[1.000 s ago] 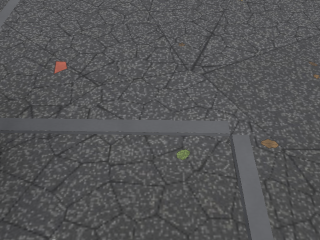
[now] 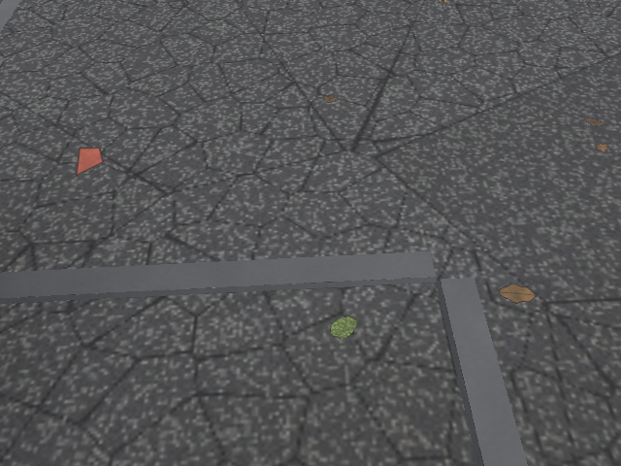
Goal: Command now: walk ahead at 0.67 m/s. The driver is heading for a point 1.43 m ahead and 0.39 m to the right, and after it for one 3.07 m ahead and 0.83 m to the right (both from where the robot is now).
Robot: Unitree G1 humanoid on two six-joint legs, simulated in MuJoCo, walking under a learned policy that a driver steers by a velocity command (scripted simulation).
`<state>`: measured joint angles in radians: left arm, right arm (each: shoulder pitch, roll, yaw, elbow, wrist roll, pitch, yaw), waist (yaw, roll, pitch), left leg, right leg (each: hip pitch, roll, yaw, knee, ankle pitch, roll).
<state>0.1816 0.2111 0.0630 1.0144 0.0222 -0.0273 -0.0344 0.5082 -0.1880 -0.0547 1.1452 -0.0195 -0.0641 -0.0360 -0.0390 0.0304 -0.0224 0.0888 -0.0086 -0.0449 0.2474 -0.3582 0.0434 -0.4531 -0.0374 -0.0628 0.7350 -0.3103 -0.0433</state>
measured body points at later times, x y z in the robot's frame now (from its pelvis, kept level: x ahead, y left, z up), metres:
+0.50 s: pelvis +0.34 -0.05 -0.02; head +0.38 -0.05 +0.42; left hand +0.22 +0.17 -0.16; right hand +0.59 -0.25 -0.11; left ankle +0.56 +0.05 -0.71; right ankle +0.09 -0.13 -0.73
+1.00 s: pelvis +0.81 -0.09 -0.03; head +0.83 -0.10 +0.42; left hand +1.08 +0.06 -0.12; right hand +0.67 -0.30 -0.17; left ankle +0.58 +0.05 -0.71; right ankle +0.97 -0.17 -0.72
